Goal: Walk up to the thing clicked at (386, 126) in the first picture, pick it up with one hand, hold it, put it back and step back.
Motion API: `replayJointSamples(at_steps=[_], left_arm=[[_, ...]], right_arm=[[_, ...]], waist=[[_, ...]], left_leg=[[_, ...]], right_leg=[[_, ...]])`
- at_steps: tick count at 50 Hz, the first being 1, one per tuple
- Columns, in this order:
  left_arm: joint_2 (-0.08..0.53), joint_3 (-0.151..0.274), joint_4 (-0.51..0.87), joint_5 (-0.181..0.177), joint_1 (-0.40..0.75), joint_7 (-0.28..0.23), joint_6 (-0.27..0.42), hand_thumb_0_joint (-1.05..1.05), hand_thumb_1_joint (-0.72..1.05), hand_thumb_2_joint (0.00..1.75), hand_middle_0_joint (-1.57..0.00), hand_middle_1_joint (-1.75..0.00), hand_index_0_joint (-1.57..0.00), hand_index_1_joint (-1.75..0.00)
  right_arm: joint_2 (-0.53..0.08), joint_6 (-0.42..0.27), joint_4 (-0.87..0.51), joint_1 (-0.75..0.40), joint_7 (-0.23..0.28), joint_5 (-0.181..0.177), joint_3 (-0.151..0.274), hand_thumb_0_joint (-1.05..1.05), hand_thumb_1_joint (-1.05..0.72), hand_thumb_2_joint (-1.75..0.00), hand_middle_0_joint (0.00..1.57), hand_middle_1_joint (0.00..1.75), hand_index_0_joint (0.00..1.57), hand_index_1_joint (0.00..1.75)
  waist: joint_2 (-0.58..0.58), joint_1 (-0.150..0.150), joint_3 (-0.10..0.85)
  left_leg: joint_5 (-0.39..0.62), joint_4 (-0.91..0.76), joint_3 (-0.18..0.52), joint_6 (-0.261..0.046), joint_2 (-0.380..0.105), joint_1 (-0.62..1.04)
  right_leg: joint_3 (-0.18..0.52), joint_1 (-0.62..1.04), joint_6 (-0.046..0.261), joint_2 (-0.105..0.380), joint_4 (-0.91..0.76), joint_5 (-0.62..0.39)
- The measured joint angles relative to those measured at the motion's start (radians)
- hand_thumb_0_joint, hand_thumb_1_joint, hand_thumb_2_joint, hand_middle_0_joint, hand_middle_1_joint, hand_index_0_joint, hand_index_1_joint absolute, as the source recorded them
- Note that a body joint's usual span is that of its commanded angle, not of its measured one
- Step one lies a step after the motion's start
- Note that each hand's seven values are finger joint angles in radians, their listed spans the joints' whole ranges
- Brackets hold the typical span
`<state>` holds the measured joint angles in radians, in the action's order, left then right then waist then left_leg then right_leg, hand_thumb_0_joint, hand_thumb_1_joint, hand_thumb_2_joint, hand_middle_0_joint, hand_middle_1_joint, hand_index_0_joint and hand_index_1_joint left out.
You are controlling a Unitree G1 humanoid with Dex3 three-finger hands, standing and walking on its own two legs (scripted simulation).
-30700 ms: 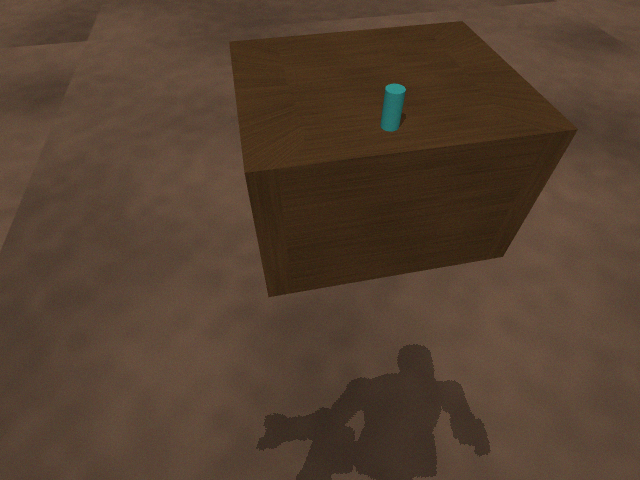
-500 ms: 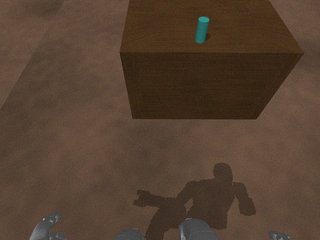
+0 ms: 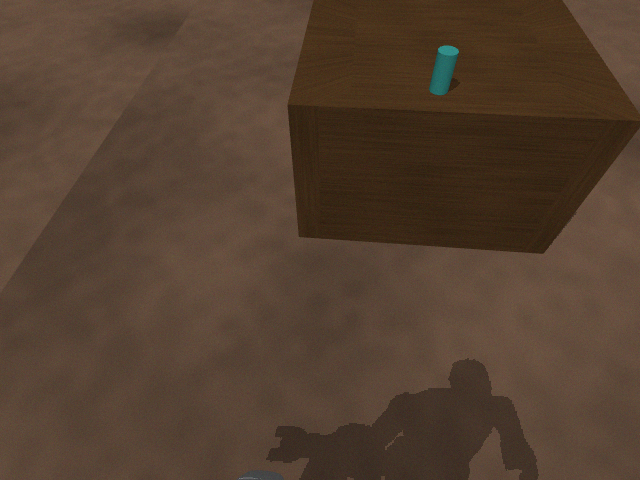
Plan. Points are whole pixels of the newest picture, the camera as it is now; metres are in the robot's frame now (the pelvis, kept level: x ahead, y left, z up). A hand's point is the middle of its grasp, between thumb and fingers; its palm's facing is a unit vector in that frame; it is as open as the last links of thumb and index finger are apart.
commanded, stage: step back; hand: right
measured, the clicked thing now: (443, 71) +1.12 -0.24 -0.10
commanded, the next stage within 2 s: stand in 1.26 s
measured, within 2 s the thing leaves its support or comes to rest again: neither
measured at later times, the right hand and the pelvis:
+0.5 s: hand out of the picture +0.13 -0.27 -0.16, palm faces +0.02 +0.94 -0.34, open 7.4 cm; pelvis +0.06 -0.01 +0.00, yaw -2 degrees
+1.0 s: hand out of the picture +0.15 -0.25 -0.14, palm faces +0.05 +0.93 -0.36, open 7.4 cm; pelvis +0.07 +0.01 +0.01, yaw -4 degrees
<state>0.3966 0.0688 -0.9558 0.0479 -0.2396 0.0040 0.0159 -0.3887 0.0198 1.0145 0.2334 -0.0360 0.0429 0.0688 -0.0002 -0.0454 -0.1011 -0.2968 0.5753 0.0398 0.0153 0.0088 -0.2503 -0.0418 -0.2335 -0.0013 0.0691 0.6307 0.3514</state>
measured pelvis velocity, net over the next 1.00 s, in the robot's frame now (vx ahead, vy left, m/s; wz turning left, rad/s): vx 0.07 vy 0.01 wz -0.07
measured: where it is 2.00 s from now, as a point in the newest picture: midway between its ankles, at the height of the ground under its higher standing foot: outside the picture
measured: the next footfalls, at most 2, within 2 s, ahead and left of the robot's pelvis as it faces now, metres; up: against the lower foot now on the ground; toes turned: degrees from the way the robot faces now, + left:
right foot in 0.30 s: +0.12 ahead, -0.13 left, +0.00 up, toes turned -4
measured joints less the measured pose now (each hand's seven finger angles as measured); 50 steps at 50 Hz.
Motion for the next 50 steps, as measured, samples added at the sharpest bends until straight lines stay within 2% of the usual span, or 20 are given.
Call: replayJointSamples(at_steps=[2,4,6,9,13,16,18,21,23,24,25,32,50], left_arm=[[0.011,-0.005,-0.012,-0.007,-0.013,-0.001,-0.016,0.00,0.90,0.89,-0.20,-0.30,-0.20,-0.30],[0.013,-0.010,-0.034,-0.012,-0.012,0.001,-0.031,0.01,0.91,0.89,-0.20,-0.30,-0.20,-0.30],[0.018,-0.011,-0.038,-0.016,-0.006,0.004,-0.030,0.01,0.91,0.89,-0.20,-0.30,-0.20,-0.30],[0.021,-0.009,-0.028,-0.020,0.008,0.011,-0.018,0.01,0.91,0.89,-0.20,-0.30,-0.20,-0.30],[0.008,-0.009,-0.023,-0.024,0.042,0.016,-0.011,0.01,0.91,0.89,-0.20,-0.30,-0.20,-0.30],[-0.013,-0.010,-0.030,-0.022,0.068,0.006,0.005,0.00,0.91,0.89,-0.20,-0.30,-0.20,-0.30],[-0.035,-0.014,-0.033,-0.016,0.083,-0.001,0.012,0.00,0.91,0.89,-0.20,-0.30,-0.20,-0.30],[-0.048,-0.025,-0.031,-0.015,0.103,-0.001,0.006,0.00,0.91,0.89,-0.20,-0.30,-0.20,-0.30],[-0.056,-0.033,-0.030,-0.019,0.118,-0.002,0.003,0.00,0.91,0.89,-0.20,-0.30,-0.20,-0.30],[-0.059,-0.036,-0.031,-0.021,0.128,-0.002,0.002,0.00,0.91,0.89,-0.20,-0.30,-0.20,-0.30],[-0.059,-0.037,-0.034,-0.024,0.139,-0.003,0.002,0.00,0.91,0.89,-0.20,-0.30,-0.20,-0.30],[-0.048,-0.042,-0.060,-0.036,0.178,-0.007,0.002,0.00,0.91,0.89,-0.20,-0.30,-0.20,-0.30],[-0.032,-0.041,-0.112,-0.031,0.195,-0.007,-0.017,0.00,0.91,0.89,-0.20,-0.30,-0.20,-0.30]], right_arm=[[0.017,-0.021,-0.012,-0.005,0.004,0.004,0.001,0.01,-0.91,-0.90,0.20,0.30,0.20,0.30],[0.028,-0.037,-0.028,-0.001,0.005,0.003,-0.002,0.01,-0.91,-0.90,0.20,0.30,0.20,0.30],[0.039,-0.044,-0.037,0.004,0.009,0.002,-0.008,0.00,-0.91,-0.90,0.20,0.30,0.20,0.30],[0.044,-0.051,-0.043,0.007,0.014,-0.002,-0.013,0.00,-0.90,-0.90,0.21,0.30,0.20,0.30],[0.033,-0.043,-0.048,-0.009,0.020,-0.002,-0.014,0.00,-0.90,-0.90,0.21,0.30,0.20,0.30],[0.014,-0.024,-0.045,-0.031,0.026,-0.015,-0.017,0.00,-0.90,-0.90,0.21,0.30,0.20,0.30],[0.010,-0.012,-0.036,-0.048,0.036,-0.026,-0.019,0.00,-0.91,-0.90,0.20,0.30,0.20,0.30],[0.021,-0.011,-0.022,-0.064,0.039,-0.027,-0.026,0.00,-0.91,-0.90,0.20,0.30,0.20,0.30],[0.018,-0.021,-0.013,-0.068,0.036,-0.028,-0.029,0.00,-0.91,-0.90,0.20,0.30,0.20,0.30],[0.017,-0.026,-0.006,-0.071,0.036,-0.027,-0.028,0.00,-0.91,-0.90,0.20,0.30,0.20,0.30],[0.023,-0.028,0.006,-0.077,0.038,-0.025,-0.029,0.00,-0.91,-0.90,0.20,0.30,0.20,0.30],[0.051,-0.030,0.062,-0.109,0.035,-0.023,-0.048,0.00,-0.91,-0.90,0.20,0.30,0.20,0.30],[0.055,-0.020,0.089,-0.188,0.035,-0.019,-0.036,0.00,-0.91,-0.90,0.20,0.30,0.20,0.30]], waist=[[-0.033,0.001,0.007],[-0.032,0.024,0.023],[-0.037,0.036,0.030],[-0.048,0.039,0.035],[-0.039,0.052,0.026],[0.001,0.051,0.014],[0.038,0.053,0.012],[0.026,0.038,0.021],[0.033,0.044,0.026],[0.038,0.046,0.025],[0.030,0.044,0.020],[0.001,0.043,0.037],[-0.024,0.035,0.025]], left_leg=[[0.023,-0.008,-0.027,-0.004,0.012,0.007],[0.005,-0.005,-0.021,-0.022,0.000,0.006],[0.008,-0.028,-0.019,-0.025,-0.011,0.025],[0.010,-0.051,-0.027,-0.014,-0.021,0.048],[-0.019,-0.028,-0.031,-0.001,-0.028,0.056],[-0.082,0.063,-0.025,0.015,-0.055,0.035],[-0.131,0.132,0.005,0.003,-0.067,0.008],[-0.210,0.166,-0.014,-0.006,-0.035,-0.013],[-0.126,0.080,-0.024,-0.016,-0.035,0.003],[-0.054,0.043,-0.024,-0.009,-0.038,0.012],[-0.042,0.031,-0.031,0.000,-0.032,0.022],[-0.046,-0.038,-0.048,0.008,-0.034,0.068],[-0.003,-0.109,-0.072,-0.008,-0.029,0.116]], right_leg=[[0.039,-0.037,0.019,0.002,0.076,0.063],[0.057,-0.087,0.025,-0.037,0.194,0.138],[0.063,-0.122,0.028,-0.057,0.257,0.145],[0.054,-0.157,0.022,-0.045,0.243,0.108],[0.039,-0.133,0.012,-0.032,0.087,0.040],[0.020,-0.077,0.006,-0.057,-0.045,-0.126],[0.002,-0.074,0.008,-0.077,-0.031,-0.111],[0.019,-0.086,0.014,-0.056,-0.007,-0.079],[0.014,-0.088,0.007,-0.048,-0.003,-0.068],[0.011,-0.089,0.003,-0.047,0.003,-0.062],[0.018,-0.087,-0.001,-0.040,0.008,-0.057],[0.031,-0.045,-0.008,-0.043,-0.066,-0.077],[0.054,0.005,-0.024,-0.041,-0.160,-0.141]])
